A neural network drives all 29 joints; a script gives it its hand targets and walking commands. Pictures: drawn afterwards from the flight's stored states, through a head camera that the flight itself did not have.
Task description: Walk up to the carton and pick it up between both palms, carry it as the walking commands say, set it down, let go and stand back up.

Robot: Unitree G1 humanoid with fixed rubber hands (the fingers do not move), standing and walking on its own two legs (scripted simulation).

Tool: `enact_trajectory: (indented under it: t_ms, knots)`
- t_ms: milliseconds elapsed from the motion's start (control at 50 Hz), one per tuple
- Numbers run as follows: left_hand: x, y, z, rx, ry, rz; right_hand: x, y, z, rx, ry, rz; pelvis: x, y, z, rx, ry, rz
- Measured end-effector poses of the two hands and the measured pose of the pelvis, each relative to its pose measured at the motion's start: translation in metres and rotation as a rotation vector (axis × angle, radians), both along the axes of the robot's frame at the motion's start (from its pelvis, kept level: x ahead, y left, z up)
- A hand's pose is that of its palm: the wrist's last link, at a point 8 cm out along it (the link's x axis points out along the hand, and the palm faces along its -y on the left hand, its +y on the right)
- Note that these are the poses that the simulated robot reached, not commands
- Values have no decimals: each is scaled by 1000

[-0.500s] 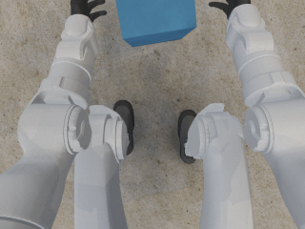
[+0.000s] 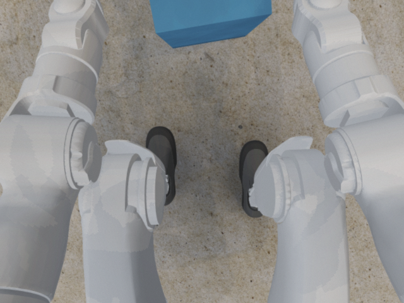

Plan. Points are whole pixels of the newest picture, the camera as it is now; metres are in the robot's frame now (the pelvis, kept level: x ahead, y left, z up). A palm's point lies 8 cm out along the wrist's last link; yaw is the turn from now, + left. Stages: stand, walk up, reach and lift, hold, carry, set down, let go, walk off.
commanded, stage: reach and lift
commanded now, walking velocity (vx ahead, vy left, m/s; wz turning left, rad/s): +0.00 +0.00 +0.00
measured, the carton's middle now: out of the picture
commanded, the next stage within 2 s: none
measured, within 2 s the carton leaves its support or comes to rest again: leaves its support in 1.36 s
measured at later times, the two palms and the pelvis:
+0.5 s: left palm out of the picture +0.54 +0.17 -0.18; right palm out of the picture +0.55 -0.09 -0.19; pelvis +0.01 +0.00 +0.00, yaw +0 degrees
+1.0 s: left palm out of the picture +0.54 +0.17 -0.19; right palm out of the picture +0.55 -0.09 -0.19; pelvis +0.01 +0.00 -0.01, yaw -1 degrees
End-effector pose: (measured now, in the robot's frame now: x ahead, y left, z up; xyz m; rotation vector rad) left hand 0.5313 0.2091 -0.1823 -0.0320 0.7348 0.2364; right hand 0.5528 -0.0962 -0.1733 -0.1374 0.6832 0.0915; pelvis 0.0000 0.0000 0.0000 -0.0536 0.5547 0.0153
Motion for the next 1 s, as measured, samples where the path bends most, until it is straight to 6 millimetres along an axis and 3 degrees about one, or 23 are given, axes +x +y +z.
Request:
enact_trajectory:
  t_ms: [200, 340, 1000]
  knots:
    - [-3, -9, -6, -13, 46, -9, -8, 2, -12, 15, 69, -18, 4, -1, 2, 3, 13, 0]
    - [9, -38, -2, -47, 27, -43, -6, 4, -15, 34, 74, -23, 9, -2, 4, 6, 28, 0]
    - [12, -35, -3, -26, 31, -87, -6, 5, -16, 70, 109, -78, 10, 0, -5, 8, 46, -16]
